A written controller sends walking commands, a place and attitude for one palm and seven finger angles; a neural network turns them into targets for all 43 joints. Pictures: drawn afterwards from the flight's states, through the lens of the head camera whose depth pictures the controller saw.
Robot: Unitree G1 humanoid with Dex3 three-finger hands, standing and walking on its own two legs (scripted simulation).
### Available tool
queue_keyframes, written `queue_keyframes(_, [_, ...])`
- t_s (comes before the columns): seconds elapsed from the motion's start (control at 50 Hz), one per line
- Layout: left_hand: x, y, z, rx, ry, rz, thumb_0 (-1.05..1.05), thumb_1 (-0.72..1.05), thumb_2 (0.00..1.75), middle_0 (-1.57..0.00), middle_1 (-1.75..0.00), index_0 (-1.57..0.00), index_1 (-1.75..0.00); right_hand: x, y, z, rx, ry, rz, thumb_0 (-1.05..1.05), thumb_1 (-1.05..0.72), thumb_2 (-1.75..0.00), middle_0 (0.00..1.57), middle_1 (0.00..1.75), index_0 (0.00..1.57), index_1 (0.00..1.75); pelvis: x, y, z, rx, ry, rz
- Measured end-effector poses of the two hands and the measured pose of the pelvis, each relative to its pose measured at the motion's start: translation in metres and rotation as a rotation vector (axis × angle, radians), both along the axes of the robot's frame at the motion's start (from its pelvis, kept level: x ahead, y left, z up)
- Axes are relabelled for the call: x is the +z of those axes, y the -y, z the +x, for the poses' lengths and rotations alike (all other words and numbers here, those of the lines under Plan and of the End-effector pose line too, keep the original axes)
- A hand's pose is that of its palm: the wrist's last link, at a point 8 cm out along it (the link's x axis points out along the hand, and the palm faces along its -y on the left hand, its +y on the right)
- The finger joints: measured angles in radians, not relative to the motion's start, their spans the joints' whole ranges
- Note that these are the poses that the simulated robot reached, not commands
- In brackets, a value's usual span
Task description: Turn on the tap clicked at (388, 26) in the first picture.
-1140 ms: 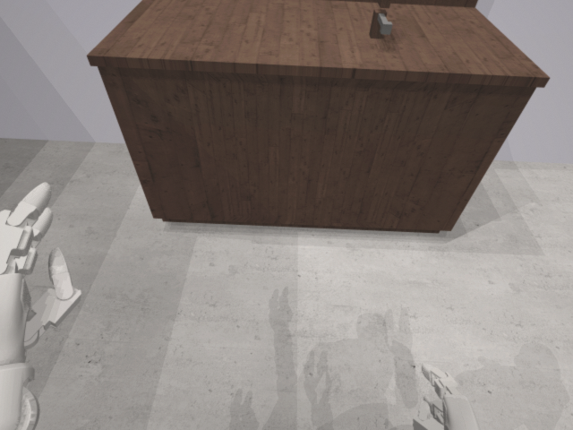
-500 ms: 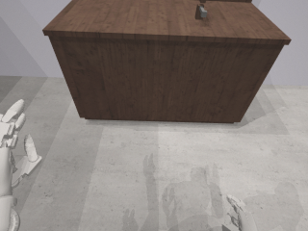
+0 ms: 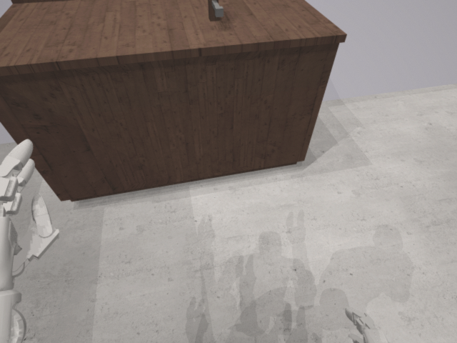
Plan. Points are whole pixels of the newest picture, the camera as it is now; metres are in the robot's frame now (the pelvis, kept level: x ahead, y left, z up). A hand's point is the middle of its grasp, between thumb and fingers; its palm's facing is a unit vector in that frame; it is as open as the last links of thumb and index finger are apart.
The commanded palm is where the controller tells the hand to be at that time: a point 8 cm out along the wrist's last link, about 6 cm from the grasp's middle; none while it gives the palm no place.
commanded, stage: walk to a spot facing it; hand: left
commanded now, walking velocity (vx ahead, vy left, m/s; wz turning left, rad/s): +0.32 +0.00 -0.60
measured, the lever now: (219, 11) +1.17 +0.11 +0.11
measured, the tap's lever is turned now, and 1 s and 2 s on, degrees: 0 0 0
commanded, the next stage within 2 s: turn to face it in 1.18 s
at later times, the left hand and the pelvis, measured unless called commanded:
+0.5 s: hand (187, 153) +0.37 +0.10 +0.16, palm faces +0.09 -0.86 -0.49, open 7.4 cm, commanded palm +0.32 +0.17 +0.18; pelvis +0.09 -0.05 -0.02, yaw -17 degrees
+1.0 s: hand (223, 94) +0.51 +0.05 +0.18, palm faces +0.07 -0.90 -0.43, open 7.4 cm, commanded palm +0.48 +0.11 +0.18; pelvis +0.23 -0.09 +0.01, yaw -21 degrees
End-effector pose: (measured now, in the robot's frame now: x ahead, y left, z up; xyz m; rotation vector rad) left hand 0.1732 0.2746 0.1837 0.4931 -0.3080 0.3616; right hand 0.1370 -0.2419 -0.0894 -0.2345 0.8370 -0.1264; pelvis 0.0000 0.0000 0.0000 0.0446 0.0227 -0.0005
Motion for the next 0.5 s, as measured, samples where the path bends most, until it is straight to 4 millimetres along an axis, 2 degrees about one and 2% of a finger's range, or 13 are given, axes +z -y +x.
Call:
queue_keyframes(0.04, [0.003,-0.001,0.011,-0.031,0.005,0.012,0.01,0.89,0.9,-0.21,-0.3,-0.21,-0.3,0.007,0.005,0.0,-0.031,0.016,-0.017,0.02,-0.91,-0.9,0.2,0.3,0.2,0.3,0.001,-0.003,0.006,-0.031,-0.007,0.002])
queue_keyframes(0.1, [0.001,-0.001,0.032,-0.085,0.046,0.019,0.01,0.89,0.9,-0.21,-0.3,-0.21,-0.3,0.011,0.01,0.004,-0.086,0.074,-0.045,0.02,-0.91,-0.9,0.2,0.3,0.2,0.3,-0.007,-0.01,0.015,-0.078,0.0,-0.012])
queue_keyframes(0.18, [-0.002,0.009,0.066,-0.136,0.044,0.017,0.01,0.89,0.9,-0.2,-0.3,-0.21,-0.3,0.014,0.008,0.006,-0.176,0.123,-0.009,0.01,-0.91,-0.9,0.2,0.3,0.2,0.3,-0.006,-0.007,0.027,-0.15,0.024,-0.015])
queue_keyframes(0.26, [0.002,0.04,0.1,-0.21,0.025,0.013,0.01,0.89,0.9,-0.2,-0.3,-0.21,-0.3,0.011,0.005,0.005,-0.219,0.118,0.043,0.01,-0.91,-0.9,0.2,0.3,0.2,0.3,-0.001,0.003,0.044,-0.205,0.02,-0.054])
queue_keyframes(0.32, [0.006,0.068,0.125,-0.272,0.017,0.058,0.01,0.89,0.9,-0.2,-0.3,-0.21,-0.3,0.001,0.01,0.003,-0.252,0.098,0.077,0.01,-0.9,-0.9,0.2,0.3,0.2,0.3,-0.002,0.017,0.058,-0.244,0.015,-0.072])
queue_keyframes(0.38, [0.006,0.097,0.148,-0.321,0.041,0.14,0.01,0.89,0.9,-0.2,-0.3,-0.21,-0.3,-0.019,0.026,0.004,-0.282,0.082,0.103,0.01,-0.9,-0.9,0.21,0.3,0.2,0.3,-0.019,0.039,0.069,-0.251,0.019,-0.065])
queue_keyframes(0.42, [0.001,0.112,0.159,-0.344,0.057,0.145,0.01,0.89,0.9,-0.21,-0.3,-0.21,-0.3,-0.034,0.041,0.005,-0.288,0.043,0.096,0.01,-0.9,-0.9,0.21,0.3,0.2,0.3,-0.028,0.046,0.071,-0.266,0.029,-0.064])
queue_keyframes(0.46, [-0.003,0.122,0.168,-0.361,0.038,0.122,0.01,0.89,0.9,-0.21,-0.3,-0.21,-0.3,-0.039,0.056,0.005,-0.309,0.002,0.083,0.01,-0.9,-0.9,0.21,0.3,0.2,0.3,-0.027,0.049,0.077,-0.283,0.035,-0.067])
queue_keyframes(0.5, [-0.003,0.13,0.174,-0.379,0.008,0.111,0.01,0.89,0.9,-0.21,-0.3,-0.21,-0.3,-0.035,0.071,0.006,-0.341,-0.027,0.064,0.01,-0.9,-0.9,0.21,0.3,0.2,0.3,-0.023,0.052,0.085,-0.292,0.035,-0.069])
